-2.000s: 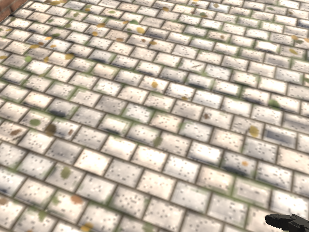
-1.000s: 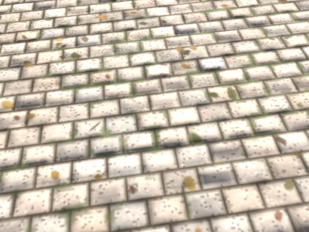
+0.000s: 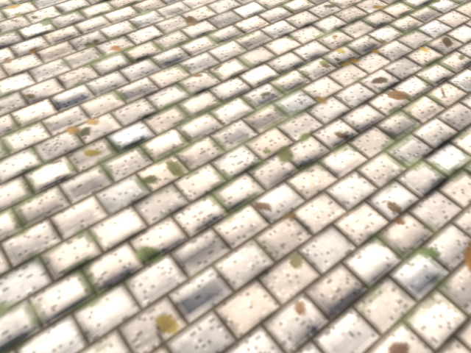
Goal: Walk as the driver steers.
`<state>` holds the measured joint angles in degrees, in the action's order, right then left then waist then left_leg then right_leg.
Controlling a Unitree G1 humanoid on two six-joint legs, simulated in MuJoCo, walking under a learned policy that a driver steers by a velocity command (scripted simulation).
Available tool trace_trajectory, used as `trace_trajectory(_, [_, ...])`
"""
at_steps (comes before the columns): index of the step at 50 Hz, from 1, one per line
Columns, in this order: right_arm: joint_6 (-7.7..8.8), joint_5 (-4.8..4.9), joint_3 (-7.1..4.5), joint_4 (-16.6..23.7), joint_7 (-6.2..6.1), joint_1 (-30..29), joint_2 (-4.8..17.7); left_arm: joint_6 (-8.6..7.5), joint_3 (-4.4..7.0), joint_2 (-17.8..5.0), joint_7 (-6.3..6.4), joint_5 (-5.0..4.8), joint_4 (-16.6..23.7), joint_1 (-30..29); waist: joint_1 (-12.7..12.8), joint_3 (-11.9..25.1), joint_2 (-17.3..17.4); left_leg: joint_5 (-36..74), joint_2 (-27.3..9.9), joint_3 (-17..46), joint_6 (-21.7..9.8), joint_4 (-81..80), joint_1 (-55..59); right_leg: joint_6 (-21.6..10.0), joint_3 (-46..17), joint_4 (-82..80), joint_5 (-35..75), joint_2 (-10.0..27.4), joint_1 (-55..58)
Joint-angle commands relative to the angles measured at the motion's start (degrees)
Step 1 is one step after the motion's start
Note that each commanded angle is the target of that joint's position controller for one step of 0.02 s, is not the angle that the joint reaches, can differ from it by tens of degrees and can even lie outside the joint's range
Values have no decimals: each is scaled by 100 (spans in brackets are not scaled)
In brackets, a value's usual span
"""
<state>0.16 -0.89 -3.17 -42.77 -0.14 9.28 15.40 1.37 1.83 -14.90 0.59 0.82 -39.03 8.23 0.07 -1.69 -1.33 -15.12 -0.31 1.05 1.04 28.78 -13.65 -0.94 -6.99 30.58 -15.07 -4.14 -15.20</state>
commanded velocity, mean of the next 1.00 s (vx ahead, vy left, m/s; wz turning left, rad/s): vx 0.06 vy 0.00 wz -0.03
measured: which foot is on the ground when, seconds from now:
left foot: down 0.00-1.00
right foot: down 0.00-1.00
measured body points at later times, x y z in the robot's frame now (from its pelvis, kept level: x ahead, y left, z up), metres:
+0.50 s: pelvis +0.06 -0.03 +0.00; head +0.07 -0.04 +0.45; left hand +0.19 +0.23 -0.11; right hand +0.18 -0.29 -0.12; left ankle +0.00 +0.13 -0.73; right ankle +0.03 -0.11 -0.73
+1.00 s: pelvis +0.04 -0.02 +0.00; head +0.04 -0.03 +0.45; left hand +0.13 +0.25 -0.13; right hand +0.09 -0.29 -0.14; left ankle +0.00 +0.13 -0.73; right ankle +0.04 -0.11 -0.74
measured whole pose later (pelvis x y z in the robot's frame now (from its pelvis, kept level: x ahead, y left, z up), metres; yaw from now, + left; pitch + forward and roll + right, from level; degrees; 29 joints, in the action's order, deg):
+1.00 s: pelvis +0.04 -0.02 +0.00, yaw +0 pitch -2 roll +0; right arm -0.3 -0.4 -1.5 -57.5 -2.8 12.9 14.8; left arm 0.9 2.4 -14.0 1.4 0.1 -57.6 8.3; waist -0.4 -2.4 0.6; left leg -17.1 -2.5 1.3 2.9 25.0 -6.0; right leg -2.8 -0.3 26.8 -14.6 -2.9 -10.2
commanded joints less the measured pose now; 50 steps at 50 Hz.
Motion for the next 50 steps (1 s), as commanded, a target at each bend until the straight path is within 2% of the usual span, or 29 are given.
trace_trajectory(1, [149,-37,-79,440,38,-468,571,-85,214,-743,31,73,214,171,215,440,938,805,-870,919,-648,-818,120,99,-184,-357,82,363,334])
trace_trajectory(2, [172,-45,-69,395,35,-381,592,-47,202,-674,53,50,160,114,139,511,861,53,-669,750,-489,-853,136,57,-114,-316,-33,311,382])
trace_trajectory(3, [189,-14,-75,362,17,-288,660,-6,202,-660,59,29,173,65,52,376,905,-770,-596,751,-467,-942,98,8,-14,-192,-388,205,216])
trace_trajectory(4, [186,18,-111,300,-26,-105,809,-3,202,-618,53,-12,176,67,-3,218,1027,-1661,-684,950,-565,-1097,88,-34,171,63,-854,92,-84])
trace_trajectory(6, [163,95,-169,180,-101,364,1031,-115,222,-578,28,-108,209,-3,-150,-217,1228,-2890,-1345,1883,-1018,-1616,187,-49,600,761,-1113,66,-883])
trace_trajectory(7, [162,128,-188,152,-135,494,1091,-206,227,-562,9,-145,230,-97,-221,-437,1233,-2961,-1670,2325,-1244,-1783,128,-57,616,1022,-1051,246,-1125])
trace_trajectory(8, [168,106,-168,157,-165,457,1040,-278,230,-522,-6,-146,231,-184,-242,-575,1135,-2399,-1763,2414,-1329,-1777,141,-57,520,1175,-1088,385,-1280])
trace_trajectory(10, [143,106,-122,234,-169,115,921,-353,200,-358,-44,-128,121,19,-63,-396,990,-927,-1496,1824,-1175,-1458,249,-79,583,603,-1117,458,-912])
trace_trajectory(11, [101,143,-101,286,-156,-159,878,-375,189,-283,-64,-97,-10,261,121,-191,931,-50,-1221,1336,-1001,-1198,38,-81,743,-83,-437,357,-170])
trace_trajectory(12, [76,155,-62,279,-140,-201,754,-368,200,-277,-81,-23,-134,433,209,65,865,730,-965,948,-801,-884,-138,-42,771,-534,435,250,571])
trace_trajectory(13, [87,116,-4,253,-128,-102,563,-343,238,-450,-81,41,-160,576,205,309,585,1026,-701,618,-503,-461,-205,-63,379,-710,1179,486,1043])
trace_trajectory(14, [110,1,61,312,-128,126,342,-306,318,-887,-48,18,-108,523,-97,454,-383,500,-107,1,-123,167,-299,-289,-389,-799,1794,1016,1101])
trace_trajectory(15, [103,-53,113,302,-151,225,238,-279,224,-643,-49,-18,-102,392,-178,564,-910,-138,-114,17,124,123,-83,-706,-797,-847,1588,1349,875])
trace_trajectory(16, [93,-27,98,267,-156,162,375,-276,150,-447,-55,-24,-35,194,-152,364,-766,-97,-166,59,201,83,-62,-831,-830,-853,1648,1339,785])
trace_trajectory(17, [86,-7,72,209,-163,144,480,-283,152,-502,-57,-5,-72,192,-132,324,-639,117,-175,57,219,79,-77,-804,-732,-756,2045,1275,868])
trace_trajectory(19, [67,18,43,120,-192,241,631,-334,197,-745,-57,-24,-172,373,-62,507,-386,821,-263,153,200,47,10,-691,-545,-498,3351,1198,1148])
trace_trajectory(21, [41,70,49,3,-183,340,631,-338,198,-766,-35,-75,-326,515,-35,721,-263,1183,-299,173,207,-35,182,-563,-320,-295,4426,1112,1445])
trace_trajectory(24, [-27,101,61,-157,-166,339,591,-261,188,-716,-1,-99,-464,420,-25,749,-107,1254,-318,146,233,-155,324,-507,-215,-260,4825,1068,1585])
trace_trajectory(31, [-134,86,10,-477,-235,224,694,-190,209,-644,-10,-95,-799,91,-51,451,138,1368,-352,107,173,-485,598,-407,-4,-525,3409,806,1223])
trace_trajectory(41, [-42,57,8,-964,-272,210,692,-119,210,-614,71,-70,-1314,-98,-38,154,116,902,-316,49,129,-672,468,-330,142,-768,1772,654,919])
trace_trajectory(50, [22,51,55,-1333,-287,445,582,-106,165,-587,100,-75,-1687,-122,-26,-18,104,610,-254,6,109,-705,310,-280,161,-908,923,612,695])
